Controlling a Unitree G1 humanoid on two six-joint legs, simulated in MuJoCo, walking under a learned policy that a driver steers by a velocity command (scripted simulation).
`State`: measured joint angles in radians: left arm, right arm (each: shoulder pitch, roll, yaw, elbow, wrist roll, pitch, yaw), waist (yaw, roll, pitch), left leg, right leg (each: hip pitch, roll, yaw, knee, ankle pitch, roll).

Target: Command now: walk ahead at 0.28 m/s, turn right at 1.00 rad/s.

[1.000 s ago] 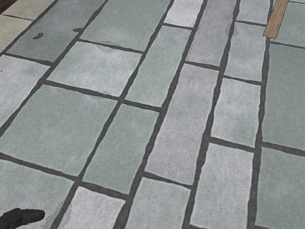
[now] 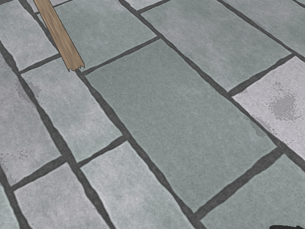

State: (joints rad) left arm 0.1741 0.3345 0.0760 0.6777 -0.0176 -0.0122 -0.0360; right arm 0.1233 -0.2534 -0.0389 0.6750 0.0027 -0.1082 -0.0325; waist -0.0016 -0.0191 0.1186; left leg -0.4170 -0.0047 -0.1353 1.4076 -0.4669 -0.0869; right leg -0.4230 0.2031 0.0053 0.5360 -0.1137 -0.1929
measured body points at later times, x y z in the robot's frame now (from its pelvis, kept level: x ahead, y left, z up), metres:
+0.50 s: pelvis +0.18 +0.06 +0.01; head +0.23 +0.06 +0.46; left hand +0.38 +0.32 -0.08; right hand +0.31 -0.22 -0.09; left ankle +0.28 +0.16 -0.72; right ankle +0.15 -0.05 -0.66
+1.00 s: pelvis +0.22 +0.03 +0.02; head +0.26 +0.04 +0.47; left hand +0.23 +0.35 -0.07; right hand +0.50 -0.13 -0.07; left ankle +0.17 +0.19 -0.66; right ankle +0.24 -0.07 -0.72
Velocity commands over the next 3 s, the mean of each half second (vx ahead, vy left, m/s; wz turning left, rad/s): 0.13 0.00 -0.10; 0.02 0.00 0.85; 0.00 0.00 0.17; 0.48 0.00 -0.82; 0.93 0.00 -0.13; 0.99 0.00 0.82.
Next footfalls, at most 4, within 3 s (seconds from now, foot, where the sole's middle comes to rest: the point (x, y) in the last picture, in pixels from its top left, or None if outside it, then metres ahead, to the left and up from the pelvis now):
0.30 left None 0.32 0.16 -0.75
0.64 right None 0.28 -0.06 -0.75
1.12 left None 0.19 0.20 -0.75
1.58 right None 0.31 -0.01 -0.75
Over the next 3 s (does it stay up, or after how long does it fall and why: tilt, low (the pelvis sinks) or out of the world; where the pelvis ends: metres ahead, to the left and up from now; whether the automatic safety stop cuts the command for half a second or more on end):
stays up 1.28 0.21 -0.02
